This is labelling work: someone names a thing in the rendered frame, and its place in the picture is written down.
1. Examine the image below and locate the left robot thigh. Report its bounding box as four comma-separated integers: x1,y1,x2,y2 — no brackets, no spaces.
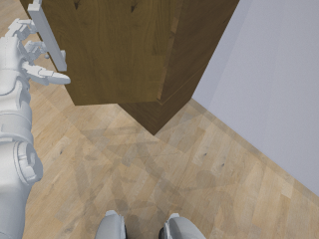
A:
94,214,126,239

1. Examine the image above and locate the cupboard door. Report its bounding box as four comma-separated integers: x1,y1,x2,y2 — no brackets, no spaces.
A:
20,0,177,107

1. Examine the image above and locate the robot right shin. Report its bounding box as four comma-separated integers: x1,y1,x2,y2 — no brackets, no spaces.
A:
164,213,179,239

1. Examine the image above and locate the handle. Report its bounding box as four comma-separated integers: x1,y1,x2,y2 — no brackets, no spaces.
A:
27,0,67,72

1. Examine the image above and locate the left robot forearm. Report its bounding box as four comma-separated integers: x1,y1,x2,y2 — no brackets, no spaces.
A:
0,69,34,146

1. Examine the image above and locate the left robot hand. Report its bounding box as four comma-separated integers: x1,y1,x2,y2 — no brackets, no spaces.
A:
0,18,71,86

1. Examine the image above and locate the left robot upper arm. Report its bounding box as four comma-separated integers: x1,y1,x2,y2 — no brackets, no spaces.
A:
0,140,44,239

